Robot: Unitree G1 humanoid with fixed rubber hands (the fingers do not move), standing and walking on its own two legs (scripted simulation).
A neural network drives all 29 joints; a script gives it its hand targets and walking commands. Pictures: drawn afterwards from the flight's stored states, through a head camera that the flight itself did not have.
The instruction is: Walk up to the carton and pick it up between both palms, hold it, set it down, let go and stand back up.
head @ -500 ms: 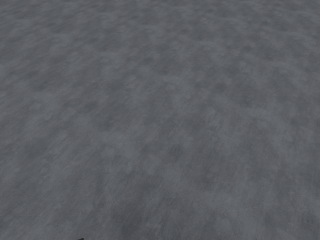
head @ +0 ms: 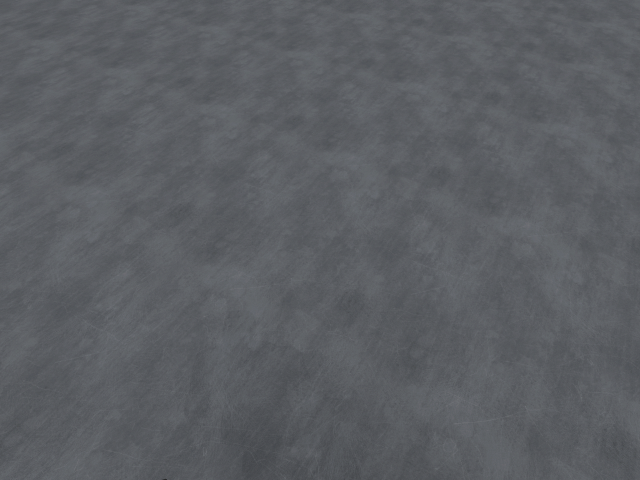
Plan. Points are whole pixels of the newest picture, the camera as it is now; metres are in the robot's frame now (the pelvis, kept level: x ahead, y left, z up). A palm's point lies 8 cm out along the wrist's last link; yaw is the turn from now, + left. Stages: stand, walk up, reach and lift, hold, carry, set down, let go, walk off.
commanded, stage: stand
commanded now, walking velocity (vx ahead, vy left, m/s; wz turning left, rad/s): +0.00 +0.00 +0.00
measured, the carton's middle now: out of the picture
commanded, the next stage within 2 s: none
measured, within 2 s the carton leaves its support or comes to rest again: neither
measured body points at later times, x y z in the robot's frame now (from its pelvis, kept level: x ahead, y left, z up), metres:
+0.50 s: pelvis +0.01 +0.00 +0.00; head +0.00 +0.01 +0.45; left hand +0.07 +0.26 -0.13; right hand +0.07 -0.26 -0.13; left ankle +0.01 +0.13 -0.74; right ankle +0.01 -0.11 -0.74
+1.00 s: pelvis +0.00 +0.01 +0.00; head +0.01 +0.01 +0.45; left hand +0.04 +0.26 -0.14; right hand +0.05 -0.25 -0.13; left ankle +0.01 +0.13 -0.74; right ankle +0.01 -0.11 -0.74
